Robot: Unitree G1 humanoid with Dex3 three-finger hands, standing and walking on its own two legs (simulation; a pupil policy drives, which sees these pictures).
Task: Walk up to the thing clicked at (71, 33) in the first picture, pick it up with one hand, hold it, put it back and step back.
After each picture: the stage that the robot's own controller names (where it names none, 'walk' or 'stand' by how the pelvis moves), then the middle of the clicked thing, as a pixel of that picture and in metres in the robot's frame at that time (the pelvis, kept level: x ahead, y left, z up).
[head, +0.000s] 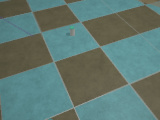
stand; (72, 31) +1.65 +0.17 -0.72
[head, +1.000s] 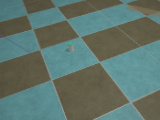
walk; (71, 47) +1.52 +0.30 -0.71
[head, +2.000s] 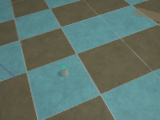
walk; (64, 70) +0.99 +0.30 -0.72
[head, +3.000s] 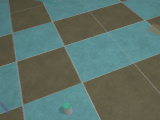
walk; (67, 108) +0.59 +0.22 -0.71
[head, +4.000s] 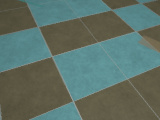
stand; out of the picture +0.38 +0.18 -0.70
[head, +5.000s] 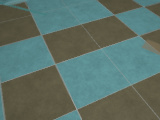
stand; out of the picture +0.35 +0.18 -0.72
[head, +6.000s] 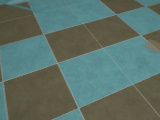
stand; out of the picture +0.36 +0.17 -0.72
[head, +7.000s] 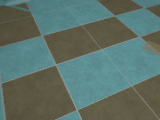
stand; out of the picture +0.35 +0.18 -0.73
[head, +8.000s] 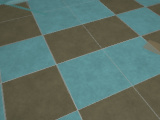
stand; out of the picture +0.34 +0.18 -0.73
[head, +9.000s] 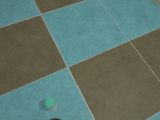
go down; (51, 104) +0.38 +0.19 -0.57
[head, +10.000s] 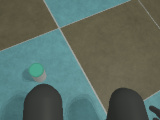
go down; (38, 73) +0.42 +0.24 -0.32
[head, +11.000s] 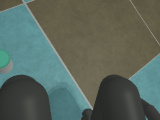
close in; (2, 62) +0.39 +0.27 -0.25
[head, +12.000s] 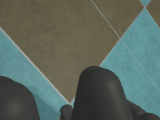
close; out of the picture +0.38 +0.29 -0.21
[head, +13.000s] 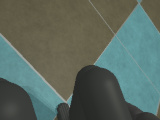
close; out of the picture +0.38 +0.30 -0.21
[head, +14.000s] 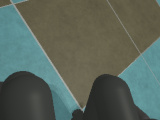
lift; out of the picture +0.30 +0.27 -0.18
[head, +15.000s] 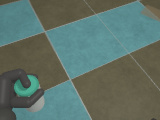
lift; (31, 94) +0.31 +0.19 +0.00
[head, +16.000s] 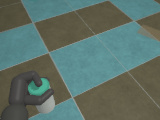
hold; (42, 96) +0.33 +0.16 -0.01
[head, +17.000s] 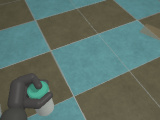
hold; (41, 99) +0.32 +0.17 -0.02
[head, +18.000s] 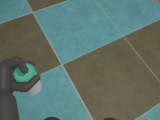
crouch; (29, 80) +0.38 +0.20 -0.08
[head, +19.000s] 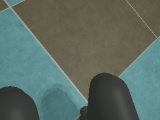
lower; out of the picture +0.43 +0.29 -0.16
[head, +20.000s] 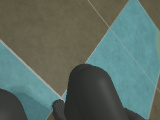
lower; out of the picture +0.41 +0.32 -0.22
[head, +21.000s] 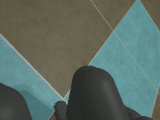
lower; out of the picture +0.40 +0.32 -0.22
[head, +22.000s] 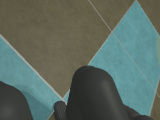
lower; out of the picture +0.39 +0.32 -0.23
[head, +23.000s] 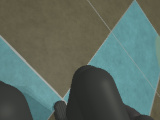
lower; out of the picture +0.39 +0.32 -0.22
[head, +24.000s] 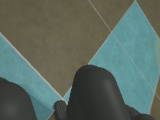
withdraw; out of the picture +0.38 +0.31 -0.22
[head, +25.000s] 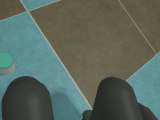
stand; (5, 64) +0.40 +0.28 -0.27
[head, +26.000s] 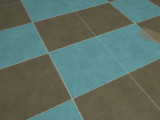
stand; out of the picture +0.36 +0.18 -0.64
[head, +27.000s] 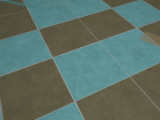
stand; out of the picture +0.39 +0.20 -0.66
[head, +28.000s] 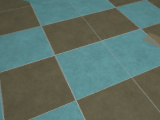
stand; out of the picture +0.38 +0.19 -0.67
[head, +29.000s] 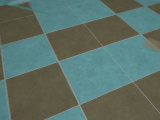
stand; out of the picture +0.40 +0.18 -0.72
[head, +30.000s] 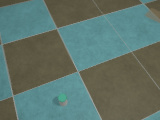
walk; (62, 100) +0.51 +0.16 -0.71
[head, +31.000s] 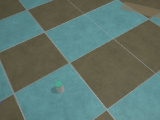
walk; (59, 86) +0.71 +0.26 -0.69
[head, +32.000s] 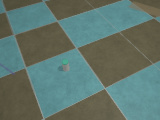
stand; (65, 65) +0.98 +0.25 -0.70
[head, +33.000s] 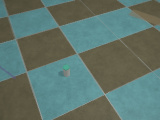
stand; (66, 70) +0.98 +0.21 -0.72
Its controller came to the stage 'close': yes
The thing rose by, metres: 0.70
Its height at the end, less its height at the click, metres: +0.00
